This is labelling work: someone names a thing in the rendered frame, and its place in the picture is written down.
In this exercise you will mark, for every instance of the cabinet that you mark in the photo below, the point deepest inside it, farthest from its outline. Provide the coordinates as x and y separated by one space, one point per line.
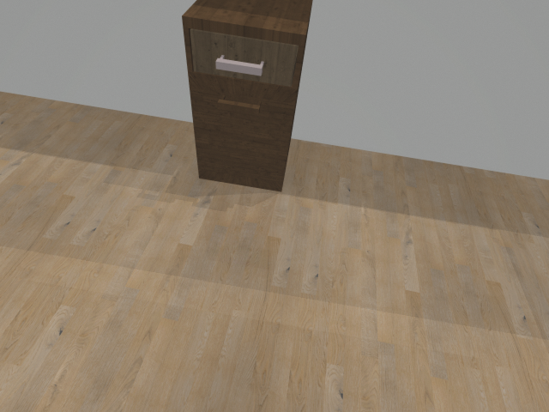
234 147

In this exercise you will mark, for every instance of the drawer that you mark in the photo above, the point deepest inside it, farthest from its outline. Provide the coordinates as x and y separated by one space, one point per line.
279 58

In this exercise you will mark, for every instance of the handle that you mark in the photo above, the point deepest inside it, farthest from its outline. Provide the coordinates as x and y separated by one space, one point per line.
238 107
240 67

